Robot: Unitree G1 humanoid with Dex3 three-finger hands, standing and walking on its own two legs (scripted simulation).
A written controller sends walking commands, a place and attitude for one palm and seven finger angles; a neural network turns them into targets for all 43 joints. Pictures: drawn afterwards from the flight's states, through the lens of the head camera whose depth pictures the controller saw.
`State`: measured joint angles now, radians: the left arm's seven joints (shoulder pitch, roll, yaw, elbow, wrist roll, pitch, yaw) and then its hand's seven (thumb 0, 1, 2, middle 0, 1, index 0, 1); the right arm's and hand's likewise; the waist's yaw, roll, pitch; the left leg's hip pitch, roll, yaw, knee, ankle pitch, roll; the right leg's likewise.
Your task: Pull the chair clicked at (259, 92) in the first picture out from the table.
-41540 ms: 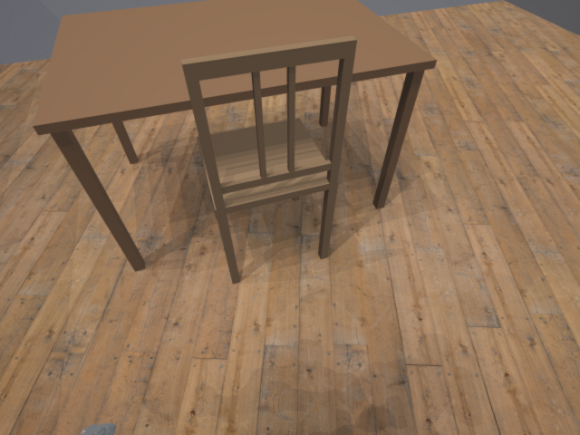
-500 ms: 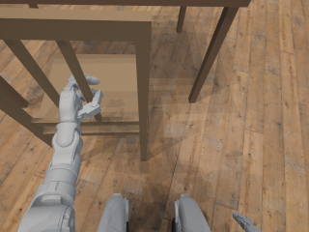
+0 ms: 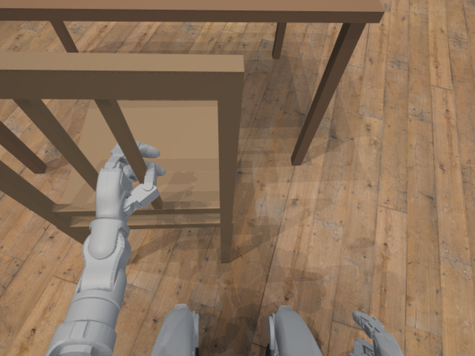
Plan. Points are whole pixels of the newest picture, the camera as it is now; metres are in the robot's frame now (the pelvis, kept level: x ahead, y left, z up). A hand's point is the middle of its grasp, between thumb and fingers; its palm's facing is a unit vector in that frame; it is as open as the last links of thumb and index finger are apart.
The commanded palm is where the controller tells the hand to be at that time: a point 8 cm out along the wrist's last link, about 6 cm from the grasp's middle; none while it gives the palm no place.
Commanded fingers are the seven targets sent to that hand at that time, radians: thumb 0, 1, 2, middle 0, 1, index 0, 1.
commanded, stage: hook a spindle and tug to test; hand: left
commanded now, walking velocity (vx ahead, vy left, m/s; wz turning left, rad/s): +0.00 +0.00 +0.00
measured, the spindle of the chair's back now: (83, 166) +0.41 +0.25 +0.04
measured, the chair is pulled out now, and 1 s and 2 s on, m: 0.23 0.35 0.42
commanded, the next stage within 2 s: step backward, pulling the chair out in 0.12 s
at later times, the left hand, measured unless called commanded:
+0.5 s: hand (151, 194) +0.36 +0.14 +0.04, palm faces +0.05 -0.99 -0.10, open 5.0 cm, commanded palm +0.34 +0.19 +0.04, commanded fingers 0.00 0.90 0.90 -0.50 -1.45 -0.50 -1.45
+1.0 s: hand (158, 251) +0.27 +0.12 +0.04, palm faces -0.01 -0.99 -0.15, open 4.9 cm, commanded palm +0.26 +0.17 +0.05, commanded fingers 0.00 0.90 0.90 -0.50 -1.45 -0.50 -1.45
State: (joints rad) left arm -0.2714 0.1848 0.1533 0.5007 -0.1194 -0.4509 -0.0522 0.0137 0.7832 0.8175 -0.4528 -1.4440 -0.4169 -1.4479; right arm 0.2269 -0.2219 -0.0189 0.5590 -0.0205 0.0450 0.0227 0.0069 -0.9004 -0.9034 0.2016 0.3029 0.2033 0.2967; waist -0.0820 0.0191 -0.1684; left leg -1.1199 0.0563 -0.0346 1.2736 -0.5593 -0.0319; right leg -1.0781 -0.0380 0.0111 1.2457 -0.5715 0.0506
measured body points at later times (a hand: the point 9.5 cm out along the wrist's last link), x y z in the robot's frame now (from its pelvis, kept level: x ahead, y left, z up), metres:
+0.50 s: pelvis +0.01 +0.01 +0.09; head +0.09 +0.01 +0.53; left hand +0.35 +0.19 +0.05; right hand +0.11 -0.25 -0.03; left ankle +0.02 +0.14 -0.62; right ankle +0.01 -0.15 -0.62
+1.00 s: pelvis -0.05 +0.00 +0.10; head +0.01 -0.01 +0.55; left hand +0.27 +0.17 +0.06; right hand +0.05 -0.25 -0.03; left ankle +0.02 +0.14 -0.62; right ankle +0.01 -0.15 -0.62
